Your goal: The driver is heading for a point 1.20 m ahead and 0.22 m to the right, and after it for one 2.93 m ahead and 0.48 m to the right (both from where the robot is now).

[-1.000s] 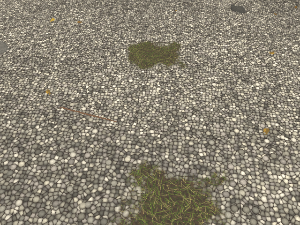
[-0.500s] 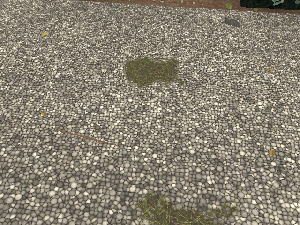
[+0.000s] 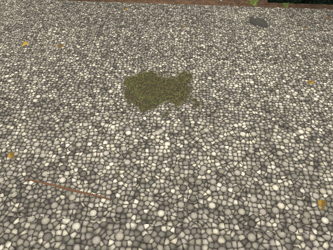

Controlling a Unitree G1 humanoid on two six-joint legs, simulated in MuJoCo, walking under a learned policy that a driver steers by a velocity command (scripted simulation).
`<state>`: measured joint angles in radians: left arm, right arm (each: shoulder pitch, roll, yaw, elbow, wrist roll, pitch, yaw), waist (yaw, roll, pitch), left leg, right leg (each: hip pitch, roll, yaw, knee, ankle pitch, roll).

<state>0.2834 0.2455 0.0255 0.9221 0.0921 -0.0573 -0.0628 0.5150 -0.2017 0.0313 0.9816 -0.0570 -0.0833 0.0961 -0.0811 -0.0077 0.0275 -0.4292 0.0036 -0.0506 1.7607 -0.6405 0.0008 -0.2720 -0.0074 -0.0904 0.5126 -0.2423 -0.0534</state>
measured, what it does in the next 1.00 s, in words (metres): goes down, turning right: left foot, then right foot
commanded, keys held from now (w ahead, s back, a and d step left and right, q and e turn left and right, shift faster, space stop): w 0.34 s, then w+e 0.66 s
